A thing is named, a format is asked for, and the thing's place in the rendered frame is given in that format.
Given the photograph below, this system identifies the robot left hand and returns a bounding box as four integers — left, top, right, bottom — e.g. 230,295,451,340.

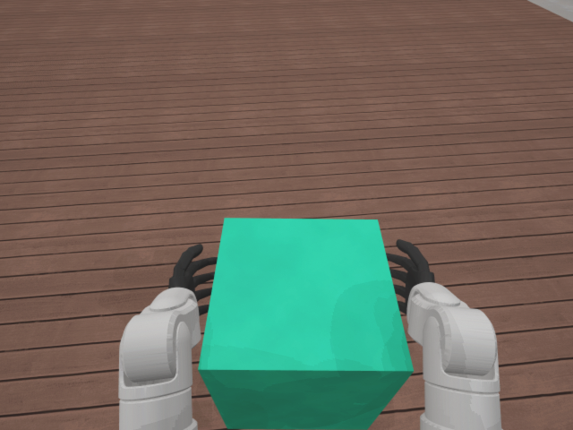
168,244,218,316

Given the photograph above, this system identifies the carton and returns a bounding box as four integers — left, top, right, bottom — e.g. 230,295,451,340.
198,218,414,430

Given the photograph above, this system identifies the left robot forearm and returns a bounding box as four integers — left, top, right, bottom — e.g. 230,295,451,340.
118,288,201,430

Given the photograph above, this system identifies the robot right hand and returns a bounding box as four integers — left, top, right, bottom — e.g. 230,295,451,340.
386,239,435,314

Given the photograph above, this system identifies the right robot forearm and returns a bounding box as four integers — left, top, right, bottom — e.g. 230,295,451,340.
406,282,503,430

